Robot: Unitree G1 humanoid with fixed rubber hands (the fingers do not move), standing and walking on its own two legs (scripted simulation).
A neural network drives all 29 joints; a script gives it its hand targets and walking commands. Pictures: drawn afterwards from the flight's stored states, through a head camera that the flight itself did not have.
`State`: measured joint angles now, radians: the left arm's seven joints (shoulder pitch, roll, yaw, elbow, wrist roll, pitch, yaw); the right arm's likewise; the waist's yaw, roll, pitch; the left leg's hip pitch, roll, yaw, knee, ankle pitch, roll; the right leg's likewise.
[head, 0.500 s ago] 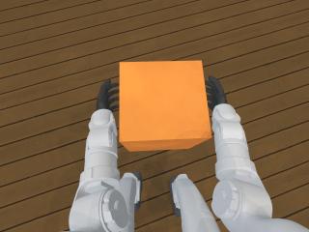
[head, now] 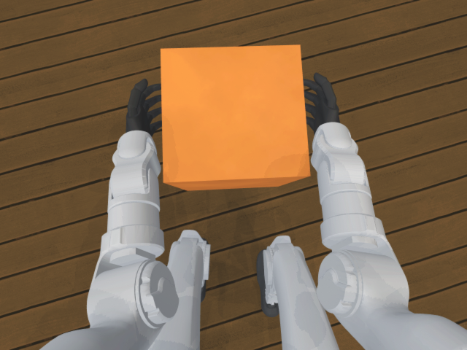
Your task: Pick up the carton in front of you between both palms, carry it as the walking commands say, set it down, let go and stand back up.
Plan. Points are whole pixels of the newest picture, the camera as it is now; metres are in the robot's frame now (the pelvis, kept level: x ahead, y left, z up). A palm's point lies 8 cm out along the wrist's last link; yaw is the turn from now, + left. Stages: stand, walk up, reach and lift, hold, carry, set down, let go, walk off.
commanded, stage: set down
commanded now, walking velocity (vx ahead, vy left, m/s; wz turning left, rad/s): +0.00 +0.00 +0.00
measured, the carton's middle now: (232, 132) +0.46 +0.03 -0.16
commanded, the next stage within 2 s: none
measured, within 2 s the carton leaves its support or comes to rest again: rests again in 1.40 s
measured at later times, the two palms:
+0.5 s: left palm (157, 135) +0.47 +0.19 -0.25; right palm (293, 126) +0.50 -0.11 -0.24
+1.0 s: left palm (163, 134) +0.51 +0.21 -0.37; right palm (276, 128) +0.54 -0.09 -0.38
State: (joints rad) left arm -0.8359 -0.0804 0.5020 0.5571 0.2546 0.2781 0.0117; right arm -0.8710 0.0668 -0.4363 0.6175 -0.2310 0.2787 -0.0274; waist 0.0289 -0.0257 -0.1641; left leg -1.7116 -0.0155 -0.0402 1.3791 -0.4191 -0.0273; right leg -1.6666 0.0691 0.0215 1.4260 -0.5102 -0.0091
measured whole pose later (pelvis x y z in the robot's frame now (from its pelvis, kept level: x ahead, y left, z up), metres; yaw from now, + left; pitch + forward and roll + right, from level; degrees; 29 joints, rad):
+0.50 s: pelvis -0.04 +0.01 -0.13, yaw -1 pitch +46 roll -1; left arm -1.18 0.04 0.51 0.64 0.21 0.33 0.06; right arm -1.25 -0.09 -0.39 0.77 -0.17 0.31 -0.06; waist 0.04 -0.02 0.02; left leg -2.15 -0.03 -0.03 1.81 -0.47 -0.02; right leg -2.09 0.08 0.02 1.86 -0.58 0.02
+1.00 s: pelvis -0.03 +0.01 -0.21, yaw -1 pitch +42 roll +0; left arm -1.41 0.21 0.38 0.80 0.02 0.29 0.10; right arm -1.47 -0.24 -0.20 0.90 0.00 0.27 -0.14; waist 0.08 -0.01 0.31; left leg -2.29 -0.03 -0.02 2.11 -0.55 -0.03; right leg -2.23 0.09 0.01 2.17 -0.67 0.02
